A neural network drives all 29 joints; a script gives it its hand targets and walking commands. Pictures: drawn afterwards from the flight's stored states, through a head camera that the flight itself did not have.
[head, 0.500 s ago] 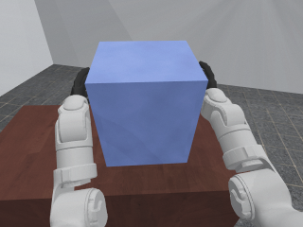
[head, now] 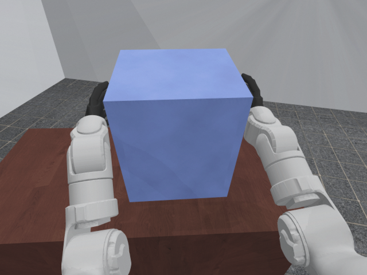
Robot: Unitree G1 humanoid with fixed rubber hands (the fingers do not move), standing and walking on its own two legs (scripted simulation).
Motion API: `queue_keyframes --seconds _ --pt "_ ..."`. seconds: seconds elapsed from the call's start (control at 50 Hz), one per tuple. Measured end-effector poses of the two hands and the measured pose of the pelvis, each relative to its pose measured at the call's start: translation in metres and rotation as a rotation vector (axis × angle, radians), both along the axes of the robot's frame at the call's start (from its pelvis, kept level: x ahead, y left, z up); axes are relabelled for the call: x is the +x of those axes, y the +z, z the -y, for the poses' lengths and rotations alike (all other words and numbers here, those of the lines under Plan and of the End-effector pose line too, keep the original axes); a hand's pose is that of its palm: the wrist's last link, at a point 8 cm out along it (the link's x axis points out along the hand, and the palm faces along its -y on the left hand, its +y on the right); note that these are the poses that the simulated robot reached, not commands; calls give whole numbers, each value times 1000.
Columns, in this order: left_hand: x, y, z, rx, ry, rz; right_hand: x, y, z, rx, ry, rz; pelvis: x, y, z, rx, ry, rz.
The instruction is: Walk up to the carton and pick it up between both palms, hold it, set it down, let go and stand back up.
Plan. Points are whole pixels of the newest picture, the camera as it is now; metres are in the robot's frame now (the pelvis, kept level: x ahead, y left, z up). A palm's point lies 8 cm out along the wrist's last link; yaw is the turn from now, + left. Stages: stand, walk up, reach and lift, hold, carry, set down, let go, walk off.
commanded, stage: hold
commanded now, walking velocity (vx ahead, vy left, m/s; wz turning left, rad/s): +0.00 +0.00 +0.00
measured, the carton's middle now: (176, 127) +0.38 +0.01 +0.19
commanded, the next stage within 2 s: none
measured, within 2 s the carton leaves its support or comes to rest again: neither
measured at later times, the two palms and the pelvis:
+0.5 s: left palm (95, 116) +0.36 +0.17 +0.24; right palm (252, 108) +0.36 -0.15 +0.24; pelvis +0.00 +0.00 +0.00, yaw +0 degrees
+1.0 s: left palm (95, 116) +0.36 +0.17 +0.24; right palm (252, 108) +0.36 -0.15 +0.24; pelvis +0.00 +0.00 +0.00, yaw +0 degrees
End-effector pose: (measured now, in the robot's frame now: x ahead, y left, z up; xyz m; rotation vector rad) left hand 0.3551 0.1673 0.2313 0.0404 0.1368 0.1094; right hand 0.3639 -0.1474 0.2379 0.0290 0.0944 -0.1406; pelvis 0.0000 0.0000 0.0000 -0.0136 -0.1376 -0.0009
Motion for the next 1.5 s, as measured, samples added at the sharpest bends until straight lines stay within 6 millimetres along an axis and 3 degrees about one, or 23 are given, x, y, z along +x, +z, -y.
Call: queue_keyframes --seconds 0.26,1.5 --pt "1 9 -1 2 1 10 1 7 -1 10 -2 10 -2 0 -1 1 -2 5" --pt "1 6 -1 4 -3 3 0 4 -1 2 -3 5 -2 0 1 0 2 6"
